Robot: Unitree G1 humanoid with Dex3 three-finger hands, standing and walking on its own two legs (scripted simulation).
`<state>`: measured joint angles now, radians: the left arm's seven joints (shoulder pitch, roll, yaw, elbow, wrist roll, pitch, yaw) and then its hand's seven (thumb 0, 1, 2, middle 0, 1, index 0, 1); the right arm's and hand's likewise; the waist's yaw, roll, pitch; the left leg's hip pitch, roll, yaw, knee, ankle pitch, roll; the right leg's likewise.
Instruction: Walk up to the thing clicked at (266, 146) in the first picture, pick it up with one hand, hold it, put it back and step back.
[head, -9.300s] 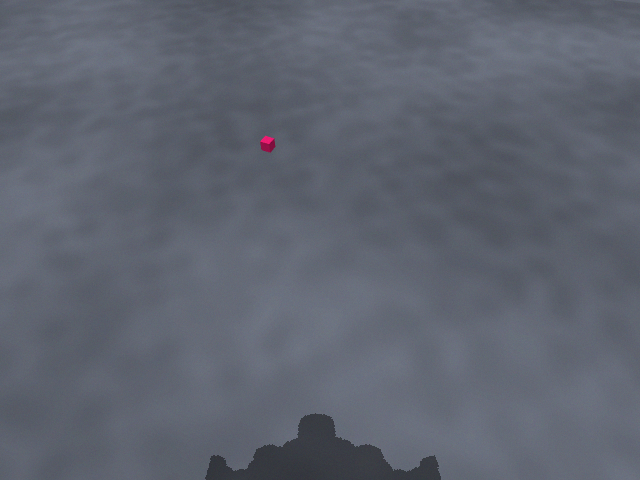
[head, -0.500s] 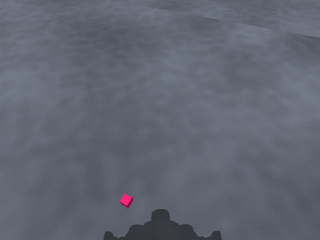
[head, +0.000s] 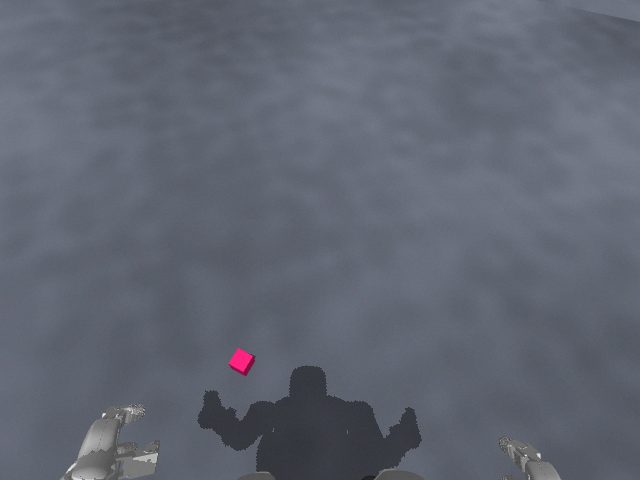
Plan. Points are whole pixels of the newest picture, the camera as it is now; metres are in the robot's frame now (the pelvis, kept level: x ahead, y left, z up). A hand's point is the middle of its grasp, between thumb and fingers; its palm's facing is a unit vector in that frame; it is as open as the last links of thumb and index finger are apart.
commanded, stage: rise first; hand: left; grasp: from above
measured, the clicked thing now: (242, 362) +0.45 +0.24 -0.74
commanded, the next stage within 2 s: none
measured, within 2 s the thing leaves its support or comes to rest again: neither
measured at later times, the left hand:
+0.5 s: hand (146, 476) +0.14 +0.27 -0.21, palm faces -0.04 -0.85 -0.53, open 14.0 cm
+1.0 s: hand (167, 436) +0.21 +0.30 -0.36, palm faces -0.18 -0.50 -0.85, open 14.0 cm
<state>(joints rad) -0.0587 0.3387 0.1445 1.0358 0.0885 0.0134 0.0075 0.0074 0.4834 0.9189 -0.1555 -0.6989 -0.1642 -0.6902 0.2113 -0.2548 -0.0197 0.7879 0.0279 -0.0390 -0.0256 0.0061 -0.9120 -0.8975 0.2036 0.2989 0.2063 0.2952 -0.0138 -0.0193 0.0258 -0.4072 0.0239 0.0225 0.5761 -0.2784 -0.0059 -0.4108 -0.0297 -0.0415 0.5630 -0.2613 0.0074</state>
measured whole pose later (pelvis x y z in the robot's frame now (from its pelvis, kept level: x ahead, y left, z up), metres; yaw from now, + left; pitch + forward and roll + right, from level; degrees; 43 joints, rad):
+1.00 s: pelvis -0.04 +0.00 -0.18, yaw +0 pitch +31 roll -2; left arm -0.41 0.29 0.15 1.08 0.50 0.39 0.56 0.00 -0.53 1.01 -0.12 -1.01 -0.10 -1.02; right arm 0.09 -0.25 -0.01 0.76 -0.04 -0.16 -0.03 0.01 -0.91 -0.89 0.21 0.30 0.21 0.30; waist -0.03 -0.01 -0.22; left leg -1.50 0.03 -0.03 1.58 -0.63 -0.01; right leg -1.48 -0.04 -0.05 1.55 -0.60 0.00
